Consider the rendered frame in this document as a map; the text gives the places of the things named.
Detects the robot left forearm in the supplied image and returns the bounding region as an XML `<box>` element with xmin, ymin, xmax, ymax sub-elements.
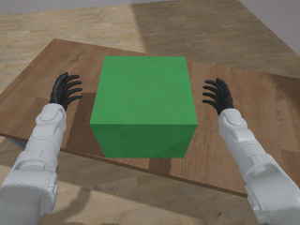
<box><xmin>0</xmin><ymin>103</ymin><xmax>67</xmax><ymax>200</ymax></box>

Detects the robot right forearm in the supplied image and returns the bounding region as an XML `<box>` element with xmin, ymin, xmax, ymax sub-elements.
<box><xmin>217</xmin><ymin>108</ymin><xmax>300</xmax><ymax>198</ymax></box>

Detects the left robot hand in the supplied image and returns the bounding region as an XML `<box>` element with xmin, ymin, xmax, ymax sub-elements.
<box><xmin>50</xmin><ymin>72</ymin><xmax>83</xmax><ymax>111</ymax></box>

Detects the left robot upper arm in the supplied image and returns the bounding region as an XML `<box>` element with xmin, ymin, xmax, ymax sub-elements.
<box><xmin>0</xmin><ymin>170</ymin><xmax>58</xmax><ymax>225</ymax></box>

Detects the table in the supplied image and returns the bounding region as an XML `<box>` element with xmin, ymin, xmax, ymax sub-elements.
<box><xmin>0</xmin><ymin>38</ymin><xmax>300</xmax><ymax>225</ymax></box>

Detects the right robot hand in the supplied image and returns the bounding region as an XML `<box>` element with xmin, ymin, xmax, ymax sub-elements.
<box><xmin>202</xmin><ymin>78</ymin><xmax>234</xmax><ymax>116</ymax></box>

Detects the right robot upper arm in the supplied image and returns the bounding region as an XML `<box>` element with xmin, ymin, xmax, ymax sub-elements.
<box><xmin>244</xmin><ymin>172</ymin><xmax>300</xmax><ymax>225</ymax></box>

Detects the carton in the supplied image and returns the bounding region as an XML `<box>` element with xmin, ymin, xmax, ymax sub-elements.
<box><xmin>89</xmin><ymin>55</ymin><xmax>198</xmax><ymax>158</ymax></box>

